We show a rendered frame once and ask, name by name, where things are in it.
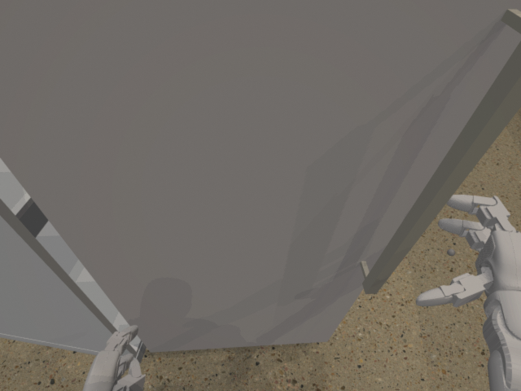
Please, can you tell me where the robot right hand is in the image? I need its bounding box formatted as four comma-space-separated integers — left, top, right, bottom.
416, 195, 521, 307

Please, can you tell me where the fridge door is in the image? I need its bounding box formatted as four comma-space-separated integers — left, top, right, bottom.
0, 0, 521, 353

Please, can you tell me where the robot left hand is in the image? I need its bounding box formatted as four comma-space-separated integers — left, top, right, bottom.
83, 325, 146, 391

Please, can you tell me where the right robot forearm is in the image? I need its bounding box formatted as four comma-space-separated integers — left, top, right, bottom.
483, 289, 521, 391

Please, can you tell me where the handle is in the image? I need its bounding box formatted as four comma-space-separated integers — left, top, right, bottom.
360, 9, 521, 294

